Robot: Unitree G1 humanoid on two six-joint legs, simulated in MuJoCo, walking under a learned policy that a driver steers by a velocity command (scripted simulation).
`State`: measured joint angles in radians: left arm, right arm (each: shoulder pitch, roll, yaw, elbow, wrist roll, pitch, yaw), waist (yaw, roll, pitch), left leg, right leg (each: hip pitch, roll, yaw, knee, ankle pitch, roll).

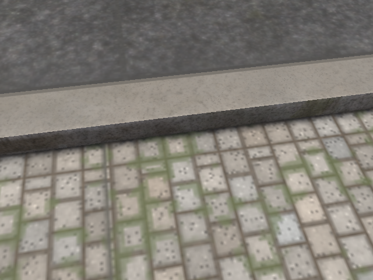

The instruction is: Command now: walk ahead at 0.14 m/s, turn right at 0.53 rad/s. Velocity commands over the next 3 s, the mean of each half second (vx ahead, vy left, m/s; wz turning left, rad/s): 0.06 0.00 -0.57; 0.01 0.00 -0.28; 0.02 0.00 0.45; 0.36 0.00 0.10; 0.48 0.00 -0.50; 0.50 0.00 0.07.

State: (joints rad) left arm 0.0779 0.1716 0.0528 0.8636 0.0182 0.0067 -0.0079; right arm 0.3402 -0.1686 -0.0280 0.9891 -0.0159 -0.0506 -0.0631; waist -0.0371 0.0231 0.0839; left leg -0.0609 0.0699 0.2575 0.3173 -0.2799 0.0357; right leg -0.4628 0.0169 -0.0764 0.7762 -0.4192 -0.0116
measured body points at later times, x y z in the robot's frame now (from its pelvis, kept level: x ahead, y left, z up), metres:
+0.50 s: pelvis +0.06 +0.02 +0.00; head +0.10 +0.02 +0.45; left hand +0.30 +0.24 -0.11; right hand +0.05 -0.26 -0.12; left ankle +0.03 +0.13 -0.74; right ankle +0.03 -0.08 -0.68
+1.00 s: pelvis +0.02 -0.01 +0.01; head +0.03 -0.02 +0.46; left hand +0.26 +0.16 -0.10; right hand +0.01 -0.31 -0.11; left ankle +0.05 +0.07 -0.68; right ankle +0.05 -0.07 -0.73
